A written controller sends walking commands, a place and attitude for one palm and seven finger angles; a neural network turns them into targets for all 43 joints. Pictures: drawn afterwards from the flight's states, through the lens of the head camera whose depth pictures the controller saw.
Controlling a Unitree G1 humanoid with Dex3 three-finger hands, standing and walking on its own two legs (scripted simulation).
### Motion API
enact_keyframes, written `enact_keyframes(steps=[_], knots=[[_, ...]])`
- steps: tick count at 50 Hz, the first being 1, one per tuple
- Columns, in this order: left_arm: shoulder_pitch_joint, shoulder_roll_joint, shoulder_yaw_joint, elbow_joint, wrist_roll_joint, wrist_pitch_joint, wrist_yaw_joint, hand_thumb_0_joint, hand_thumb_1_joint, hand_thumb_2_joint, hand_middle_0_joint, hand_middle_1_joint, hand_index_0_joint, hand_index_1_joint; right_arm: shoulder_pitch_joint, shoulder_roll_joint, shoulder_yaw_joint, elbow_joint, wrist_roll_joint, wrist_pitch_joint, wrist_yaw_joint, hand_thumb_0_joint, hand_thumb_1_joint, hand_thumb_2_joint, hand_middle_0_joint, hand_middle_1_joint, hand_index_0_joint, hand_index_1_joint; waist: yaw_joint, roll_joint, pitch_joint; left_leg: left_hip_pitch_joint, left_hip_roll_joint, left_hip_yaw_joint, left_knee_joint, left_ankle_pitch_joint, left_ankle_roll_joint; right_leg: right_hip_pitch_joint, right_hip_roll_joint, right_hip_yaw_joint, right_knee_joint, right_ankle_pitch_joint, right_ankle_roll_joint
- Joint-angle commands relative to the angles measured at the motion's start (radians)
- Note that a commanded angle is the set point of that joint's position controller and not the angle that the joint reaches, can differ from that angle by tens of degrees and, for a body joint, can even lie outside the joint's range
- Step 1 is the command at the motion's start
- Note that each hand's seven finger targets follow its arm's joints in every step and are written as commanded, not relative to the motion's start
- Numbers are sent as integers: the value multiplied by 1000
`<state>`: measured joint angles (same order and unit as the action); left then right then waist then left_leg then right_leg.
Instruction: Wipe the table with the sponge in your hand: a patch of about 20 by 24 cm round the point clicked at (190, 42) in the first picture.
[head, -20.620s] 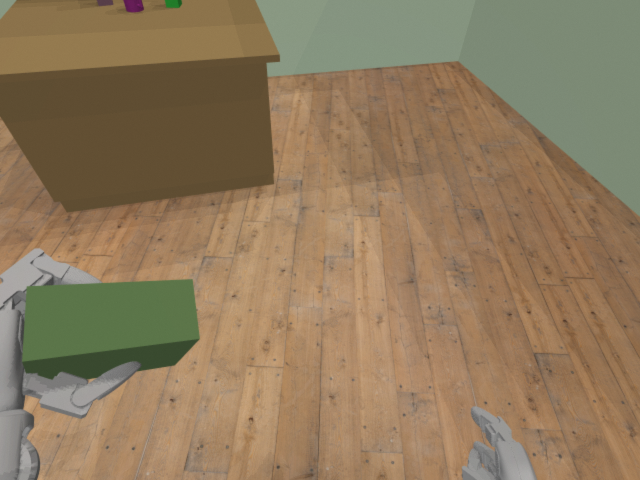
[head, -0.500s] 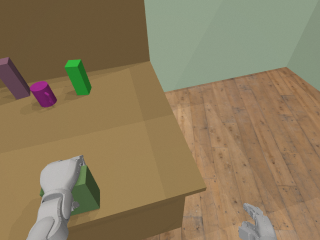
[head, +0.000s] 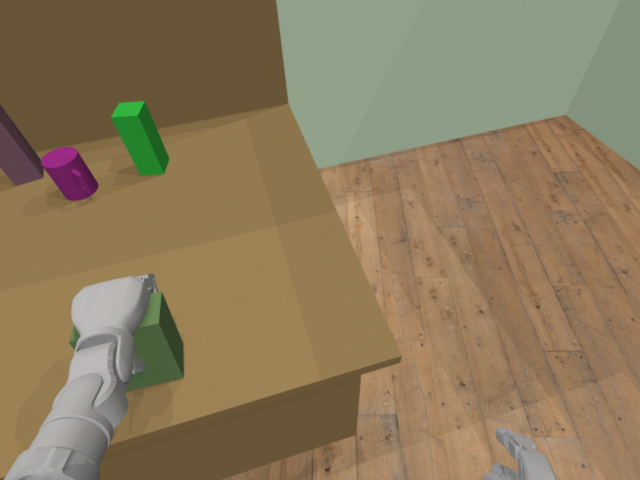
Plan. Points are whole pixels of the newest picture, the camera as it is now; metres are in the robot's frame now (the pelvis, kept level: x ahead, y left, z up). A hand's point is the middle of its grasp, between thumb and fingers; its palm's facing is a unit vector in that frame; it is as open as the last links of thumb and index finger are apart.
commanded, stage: wipe forward along the first lane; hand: left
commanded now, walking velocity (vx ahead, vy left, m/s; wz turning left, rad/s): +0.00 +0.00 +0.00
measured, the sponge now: (139, 353) +0.28 +0.31 -0.05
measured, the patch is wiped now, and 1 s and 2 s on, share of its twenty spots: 0.05 0.20 0.25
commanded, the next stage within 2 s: slide across to the middle lane in 1.20 s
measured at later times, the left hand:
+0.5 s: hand (129, 303) +0.33 +0.33 +0.00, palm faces -0.14 +0.02 -0.99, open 10.1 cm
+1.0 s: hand (124, 269) +0.39 +0.36 +0.00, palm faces -0.17 +0.01 -0.99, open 10.1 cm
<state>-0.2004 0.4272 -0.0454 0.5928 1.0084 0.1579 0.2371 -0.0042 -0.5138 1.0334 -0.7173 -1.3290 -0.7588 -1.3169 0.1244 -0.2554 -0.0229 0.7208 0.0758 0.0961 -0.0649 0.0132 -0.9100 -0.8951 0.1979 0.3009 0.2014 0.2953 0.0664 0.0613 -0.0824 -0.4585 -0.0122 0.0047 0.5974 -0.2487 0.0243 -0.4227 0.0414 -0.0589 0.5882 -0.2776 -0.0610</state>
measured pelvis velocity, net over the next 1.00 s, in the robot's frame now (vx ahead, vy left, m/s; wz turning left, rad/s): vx -0.01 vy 0.00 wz -0.02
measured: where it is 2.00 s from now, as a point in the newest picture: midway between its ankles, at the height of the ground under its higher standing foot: outside the picture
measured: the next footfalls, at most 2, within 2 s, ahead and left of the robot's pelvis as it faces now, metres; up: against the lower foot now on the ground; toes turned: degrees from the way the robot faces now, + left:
none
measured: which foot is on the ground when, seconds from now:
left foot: down 0.00-1.00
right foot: down 0.00-1.00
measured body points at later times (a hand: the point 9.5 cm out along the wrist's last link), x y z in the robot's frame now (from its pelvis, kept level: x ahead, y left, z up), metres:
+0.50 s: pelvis -0.02 -0.01 -0.02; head +0.03 -0.03 +0.43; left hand +0.33 +0.32 +0.05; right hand +0.10 -0.28 -0.15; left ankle +0.03 +0.11 -0.73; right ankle +0.01 -0.08 -0.73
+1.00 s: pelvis -0.01 +0.00 -0.02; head +0.07 +0.00 +0.42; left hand +0.39 +0.36 +0.05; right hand +0.05 -0.28 -0.15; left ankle +0.03 +0.11 -0.73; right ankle +0.01 -0.08 -0.73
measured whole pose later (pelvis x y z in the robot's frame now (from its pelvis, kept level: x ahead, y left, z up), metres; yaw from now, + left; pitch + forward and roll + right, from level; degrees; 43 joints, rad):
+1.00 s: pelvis -0.01 +0.00 -0.02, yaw -1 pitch +16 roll -2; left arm -0.63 0.67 0.09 1.10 1.05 -0.01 0.25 0.02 -0.57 1.08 -0.73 -1.32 -0.80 -1.29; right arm 0.27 -0.29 -0.03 0.73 0.09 0.10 -0.04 0.01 -0.91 -0.89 0.20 0.30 0.20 0.30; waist -0.05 0.05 -0.13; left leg -0.77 0.02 -0.01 0.79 -0.31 0.03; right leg -0.70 0.07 -0.08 0.72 -0.30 -0.07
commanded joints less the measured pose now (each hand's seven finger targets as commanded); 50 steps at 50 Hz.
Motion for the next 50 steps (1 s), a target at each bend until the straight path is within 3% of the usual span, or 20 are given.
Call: enact_keyframes(steps=[1,3,4,7,9,16,17,23,24,27,29,32,36,38,41,44,46,48,49,50], knots=[[-203,237,96,14,24,-6,33,0,100,1300,-1200,-1600,-1200,-1600,-43,-146,-51,-125,-3,-41,-8,0,-900,-900,200,300,200,300,-35,-134,-154,8,-24,-23,-26,5,39,55,-27,128,-119,82,5],[-202,223,82,30,27,-15,35,0,100,1300,-1200,-1600,-1200,-1600,-34,-147,-53,-129,-3,-38,-4,0,-900,-900,200,300,200,300,-38,-122,-159,-8,-24,-20,-15,13,39,47,-29,128,-110,102,5],[-214,258,118,32,26,-21,39,0,100,1300,-1200,-1600,-1200,-1600,-30,-153,-55,-125,-2,-37,-3,0,-900,-900,200,300,200,300,-35,-118,-168,-15,-23,-26,-14,11,38,48,-25,137,-106,97,1],[-245,223,81,48,26,-35,50,0,100,1300,-1200,-1600,-1200,-1600,-12,-153,-59,-126,-2,-38,1,0,-900,-900,200,300,200,300,-53,-137,-162,-32,-19,-19,4,-1,42,20,-27,128,-99,93,7],[-263,256,114,77,21,-40,60,0,100,1300,-1200,-1600,-1200,-1600,-4,-158,-60,-119,-1,-38,-1,0,-900,-900,200,300,200,300,-54,-141,-155,-54,-18,-25,5,-22,42,6,-25,129,-98,61,6],[-378,278,97,169,31,-69,85,0,100,1300,-1200,-1600,-1200,-1600,39,-161,-64,-98,3,-43,-2,0,-900,-900,200,300,200,300,-85,-154,-161,-110,-13,-12,42,-89,50,-45,-32,125,-94,-33,19],[-402,311,116,194,37,-69,89,0,100,1300,-1200,-1600,-1200,-1600,43,-164,-63,-92,3,-42,-2,0,-900,-900,200,300,200,300,-86,-156,-159,-123,-12,-14,46,-99,49,-56,-31,127,-92,-53,18],[-502,334,89,258,31,-75,82,0,100,1300,-1200,-1600,-1200,-1600,64,-165,-54,-97,9,-41,-3,0,-900,-900,200,300,200,300,-109,-128,-177,-157,-12,-12,64,-124,51,-60,-34,136,-94,-77,22],[-518,392,141,277,30,-80,83,0,100,1300,-1200,-1600,-1200,-1600,68,-170,-54,-88,9,-40,-3,0,-900,-900,200,300,200,300,-101,-109,-188,-162,-8,-17,66,-119,51,-58,-31,140,-88,-76,16],[-535,398,122,306,41,-89,76,0,100,1300,-1200,-1600,-1200,-1600,92,-171,-50,-95,8,-38,0,0,-900,-900,200,300,200,300,-109,-102,-212,-182,-8,-16,84,-108,51,-50,-32,137,-74,-46,18],[-562,455,164,324,39,-99,73,0,100,1300,-1200,-1600,-1200,-1600,97,-177,-49,-90,9,-37,-1,0,-900,-900,200,300,200,300,-107,-90,-218,-203,-6,-16,92,-104,51,-38,-32,154,-74,-32,15],[-573,481,164,354,55,-108,68,0,100,1300,-1200,-1600,-1200,-1600,120,-181,-50,-90,6,-35,2,0,-900,-900,200,300,200,300,-116,-89,-234,-230,-6,-13,114,-93,51,-32,-34,160,-62,-3,17],[-626,473,141,365,65,-117,64,0,100,1300,-1200,-1600,-1200,-1600,139,-182,-50,-91,8,-35,6,0,-900,-900,200,300,200,300,-123,-46,-244,-220,-4,-16,117,-88,52,-68,-28,142,-46,-1,14],[-637,458,126,374,61,-116,62,0,100,1300,-1200,-1600,-1200,-1600,147,-184,-51,-92,8,-35,7,0,-900,-900,200,300,200,300,-132,-69,-252,-219,-1,-18,119,-89,52,-72,-28,144,-48,2,15],[-629,495,163,389,46,-128,58,0,100,1300,-1200,-1600,-1200,-1600,166,-188,-57,-83,8,-33,7,0,-900,-900,200,300,200,300,-126,-82,-297,-229,-1,-11,132,-61,53,-36,-28,147,-38,58,18],[-659,529,184,408,43,-129,53,0,100,1300,-1200,-1600,-1200,-1600,174,-195,-53,-75,11,-32,9,0,-900,-900,200,300,200,300,-131,-88,-283,-245,1,-15,127,-56,53,-40,-23,142,-33,68,16],[-682,515,153,417,60,-130,53,0,100,1300,-1200,-1600,-1200,-1600,189,-198,-55,-74,9,-32,11,0,-900,-900,200,300,200,300,-144,-71,-272,-234,3,-17,128,-59,55,-75,-20,128,-30,57,16],[-673,521,156,434,77,-129,54,0,100,1300,-1200,-1600,-1200,-1600,197,-200,-57,-72,6,-28,14,0,-900,-900,200,300,200,300,-139,-70,-288,-224,2,-18,128,-39,54,-86,-16,118,-21,71,14],[-682,527,170,423,74,-134,52,0,100,1300,-1200,-1600,-1200,-1600,196,-199,-57,-69,7,-25,15,0,-900,-900,200,300,200,300,-132,-36,-296,-199,4,-23,123,-17,53,-101,-10,109,-13,84,9],[-684,496,137,428,79,-133,51,0,100,1300,-1200,-1600,-1200,-1600,208,-197,-59,-71,5,-24,17,0,-900,-900,200,300,200,300,-139,-35,-300,-187,2,-25,124,-17,54,-114,-8,97,-9,77,11]])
